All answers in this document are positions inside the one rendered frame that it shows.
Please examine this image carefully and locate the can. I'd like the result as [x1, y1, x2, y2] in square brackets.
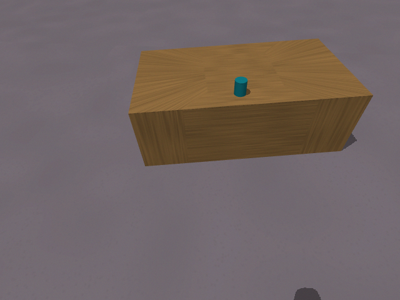
[234, 77, 248, 97]

